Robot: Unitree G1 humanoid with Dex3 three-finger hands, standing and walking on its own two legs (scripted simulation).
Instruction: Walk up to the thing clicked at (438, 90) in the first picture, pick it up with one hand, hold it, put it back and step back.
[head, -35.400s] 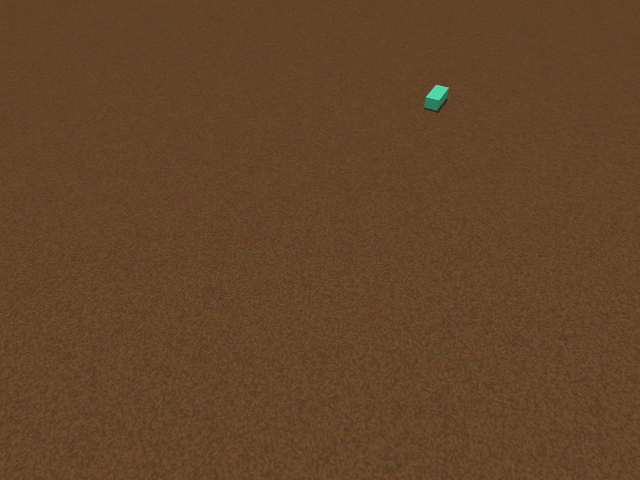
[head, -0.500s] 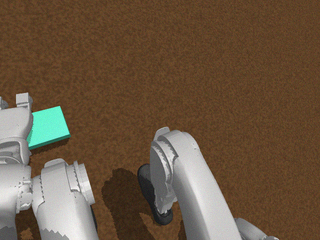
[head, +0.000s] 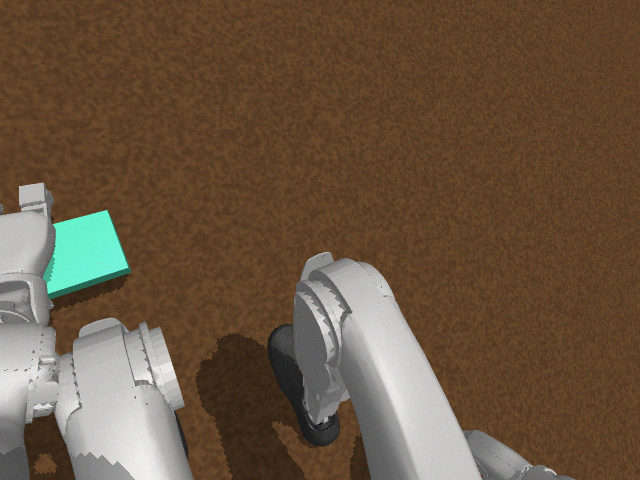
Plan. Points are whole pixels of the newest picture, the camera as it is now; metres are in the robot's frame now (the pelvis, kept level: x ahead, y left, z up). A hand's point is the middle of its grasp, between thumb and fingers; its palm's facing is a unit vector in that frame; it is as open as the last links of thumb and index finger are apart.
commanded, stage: close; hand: left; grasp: from above
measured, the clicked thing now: (47, 264) +0.41 +0.23 -0.28
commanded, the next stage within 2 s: none
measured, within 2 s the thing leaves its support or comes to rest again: neither
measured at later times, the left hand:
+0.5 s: hand (27, 270) +0.40 +0.25 -0.25, palm faces -0.43 -0.08 -0.90, open 13.2 cm
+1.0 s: hand (28, 272) +0.40 +0.25 -0.25, palm faces -0.44 -0.09 -0.89, open 12.5 cm
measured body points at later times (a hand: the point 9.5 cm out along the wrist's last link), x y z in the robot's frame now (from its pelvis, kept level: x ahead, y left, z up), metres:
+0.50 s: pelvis +0.00 +0.00 +0.00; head +0.26 +0.11 +0.35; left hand +0.42 +0.25 -0.20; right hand +0.05 -0.25 -0.07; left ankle +0.06 +0.12 -0.28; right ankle +0.12 -0.11 -0.28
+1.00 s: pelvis +0.00 +0.00 +0.00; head +0.26 +0.11 +0.35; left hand +0.42 +0.25 -0.20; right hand +0.05 -0.25 -0.07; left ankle +0.06 +0.12 -0.28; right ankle +0.12 -0.11 -0.28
